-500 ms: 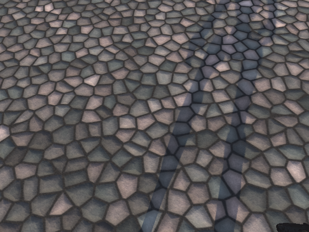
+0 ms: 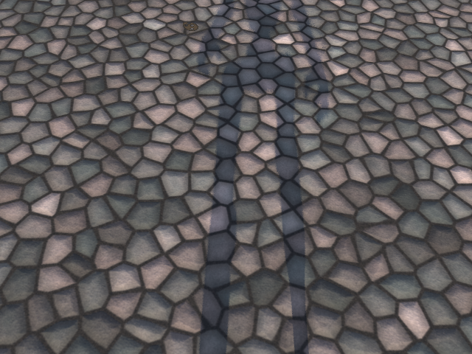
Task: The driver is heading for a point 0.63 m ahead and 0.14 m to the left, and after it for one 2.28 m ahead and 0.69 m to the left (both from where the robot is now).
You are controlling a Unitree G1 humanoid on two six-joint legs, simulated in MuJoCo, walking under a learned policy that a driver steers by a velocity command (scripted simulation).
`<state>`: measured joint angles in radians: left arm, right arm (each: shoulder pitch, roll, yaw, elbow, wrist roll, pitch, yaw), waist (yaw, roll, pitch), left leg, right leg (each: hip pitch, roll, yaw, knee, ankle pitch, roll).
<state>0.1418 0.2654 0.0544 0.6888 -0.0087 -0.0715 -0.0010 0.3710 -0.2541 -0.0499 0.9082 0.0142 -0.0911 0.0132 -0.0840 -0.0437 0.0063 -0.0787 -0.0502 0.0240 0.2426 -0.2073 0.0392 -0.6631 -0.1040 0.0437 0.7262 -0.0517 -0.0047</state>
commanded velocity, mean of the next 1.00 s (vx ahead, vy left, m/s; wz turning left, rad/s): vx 0.46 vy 0.00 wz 0.38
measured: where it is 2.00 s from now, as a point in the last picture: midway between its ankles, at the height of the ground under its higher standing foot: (173, 298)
